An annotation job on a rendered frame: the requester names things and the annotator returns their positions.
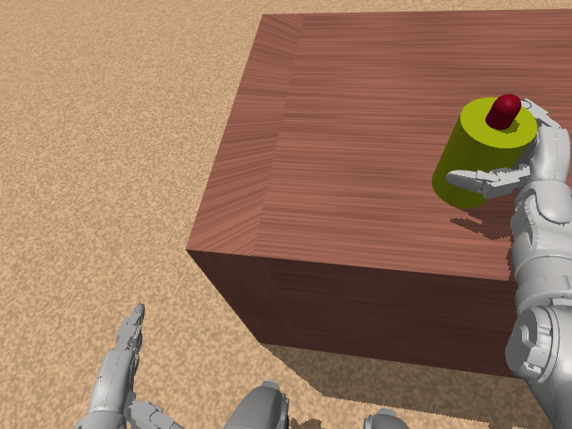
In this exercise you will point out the bottle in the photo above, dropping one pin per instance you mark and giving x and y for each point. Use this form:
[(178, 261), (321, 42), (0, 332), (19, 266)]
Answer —
[(490, 133)]

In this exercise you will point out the right robot arm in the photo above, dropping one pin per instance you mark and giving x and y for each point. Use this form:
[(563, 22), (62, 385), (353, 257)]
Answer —
[(539, 349)]

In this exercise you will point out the left robot hand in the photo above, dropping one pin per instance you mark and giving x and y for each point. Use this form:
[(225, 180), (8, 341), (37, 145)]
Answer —
[(113, 387)]

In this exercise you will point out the left robot arm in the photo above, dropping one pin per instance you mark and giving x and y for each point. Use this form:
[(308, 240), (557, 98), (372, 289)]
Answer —
[(102, 420)]

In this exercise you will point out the right robot hand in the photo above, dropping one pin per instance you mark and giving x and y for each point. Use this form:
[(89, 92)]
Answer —
[(547, 158)]

